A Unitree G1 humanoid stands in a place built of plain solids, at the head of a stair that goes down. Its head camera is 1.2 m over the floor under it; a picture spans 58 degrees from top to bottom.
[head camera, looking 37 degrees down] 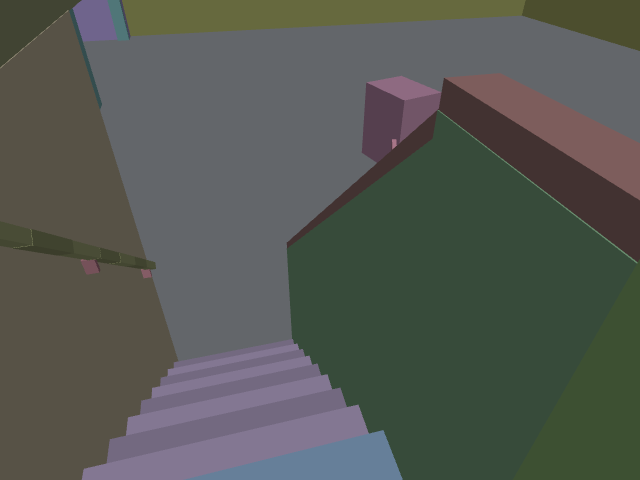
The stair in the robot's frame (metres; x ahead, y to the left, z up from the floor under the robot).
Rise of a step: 0.18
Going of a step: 0.20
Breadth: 0.90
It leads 14 degrees to the left of straight ahead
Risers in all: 9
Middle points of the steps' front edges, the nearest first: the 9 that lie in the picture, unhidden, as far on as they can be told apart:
0.56 0.25 0.00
0.76 0.30 -0.18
0.95 0.35 -0.36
1.15 0.40 -0.54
1.34 0.45 -0.72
1.54 0.50 -0.90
1.73 0.55 -1.09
1.93 0.60 -1.27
2.12 0.65 -1.45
